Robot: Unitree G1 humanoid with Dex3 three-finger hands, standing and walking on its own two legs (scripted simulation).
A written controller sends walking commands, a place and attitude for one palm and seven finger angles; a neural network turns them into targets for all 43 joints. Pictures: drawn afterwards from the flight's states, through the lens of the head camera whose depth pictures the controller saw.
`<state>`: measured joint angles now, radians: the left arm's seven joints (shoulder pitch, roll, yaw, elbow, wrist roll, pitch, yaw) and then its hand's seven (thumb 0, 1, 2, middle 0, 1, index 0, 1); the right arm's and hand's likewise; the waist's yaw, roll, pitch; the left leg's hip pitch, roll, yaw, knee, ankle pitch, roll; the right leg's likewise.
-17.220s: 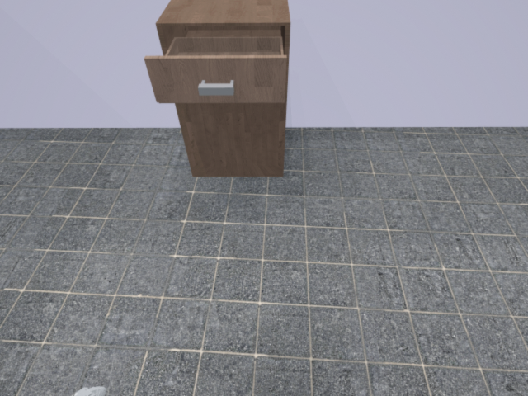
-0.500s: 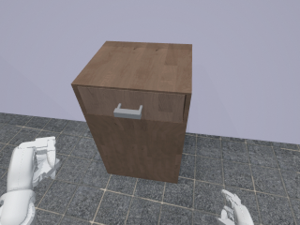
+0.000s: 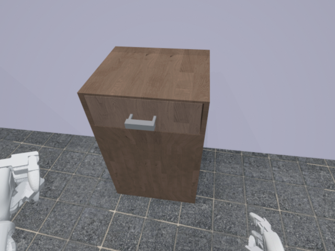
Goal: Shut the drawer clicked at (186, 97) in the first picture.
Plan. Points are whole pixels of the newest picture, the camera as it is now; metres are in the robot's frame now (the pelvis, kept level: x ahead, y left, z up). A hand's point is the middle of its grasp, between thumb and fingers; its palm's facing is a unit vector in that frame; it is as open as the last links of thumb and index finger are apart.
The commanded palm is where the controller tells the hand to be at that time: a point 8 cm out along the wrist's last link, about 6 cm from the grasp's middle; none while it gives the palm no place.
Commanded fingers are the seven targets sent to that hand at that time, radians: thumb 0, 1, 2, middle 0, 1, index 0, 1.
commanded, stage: step back with the hand held close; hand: left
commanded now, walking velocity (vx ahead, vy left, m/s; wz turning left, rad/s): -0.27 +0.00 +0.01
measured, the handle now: (141, 120) +0.59 +0.18 -0.06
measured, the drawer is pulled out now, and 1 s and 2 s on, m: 0.00 0.00 0.00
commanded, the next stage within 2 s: stop stepping back and stand still in 1.68 s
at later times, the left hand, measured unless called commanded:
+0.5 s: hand (23, 201) +0.15 +0.26 +0.16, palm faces +0.40 -0.78 -0.49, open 3.2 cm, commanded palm +0.09 +0.30 +0.18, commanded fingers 0.00 0.90 0.90 -1.40 -1.60 -1.40 -1.60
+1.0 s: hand (17, 224) +0.11 +0.25 +0.16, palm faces +0.35 -0.79 -0.51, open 3.2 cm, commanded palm +0.04 +0.30 +0.18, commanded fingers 0.00 0.90 0.90 -1.40 -1.60 -1.40 -1.60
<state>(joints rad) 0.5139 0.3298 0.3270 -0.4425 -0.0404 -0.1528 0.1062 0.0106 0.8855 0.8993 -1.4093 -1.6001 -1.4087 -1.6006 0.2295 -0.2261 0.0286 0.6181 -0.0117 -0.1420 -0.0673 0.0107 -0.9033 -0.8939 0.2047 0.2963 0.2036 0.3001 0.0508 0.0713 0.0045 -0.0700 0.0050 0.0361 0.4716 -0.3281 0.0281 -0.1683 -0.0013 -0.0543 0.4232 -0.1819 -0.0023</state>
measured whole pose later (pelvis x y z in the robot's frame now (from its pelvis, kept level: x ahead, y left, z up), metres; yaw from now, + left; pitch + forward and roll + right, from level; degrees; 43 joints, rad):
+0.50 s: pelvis -0.05 +0.02 -0.01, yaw -1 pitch -1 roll +0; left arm 0.57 0.36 0.39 -0.50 0.00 -0.23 0.13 0.01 0.89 0.90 -1.41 -1.60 -1.41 -1.60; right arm 0.21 -0.22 -0.01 0.55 -0.01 -0.07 -0.08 0.01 -0.90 -0.89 0.20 0.30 0.20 0.30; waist 0.01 0.02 0.02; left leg -0.26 -0.04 0.08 0.58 -0.31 0.07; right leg -0.38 -0.05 -0.01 0.54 -0.15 0.03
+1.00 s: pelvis -0.09 +0.01 -0.02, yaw +0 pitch +0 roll +0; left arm 0.58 0.40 0.41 -0.60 0.01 -0.28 0.12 0.01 0.88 0.90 -1.41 -1.60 -1.41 -1.60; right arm 0.17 -0.22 -0.03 0.55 -0.01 -0.08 -0.06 0.01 -0.90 -0.89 0.21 0.30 0.21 0.30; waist -0.01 -0.02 0.06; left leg -0.41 -0.03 0.05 0.67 -0.29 0.06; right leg -0.46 0.00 0.06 0.58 -0.14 0.03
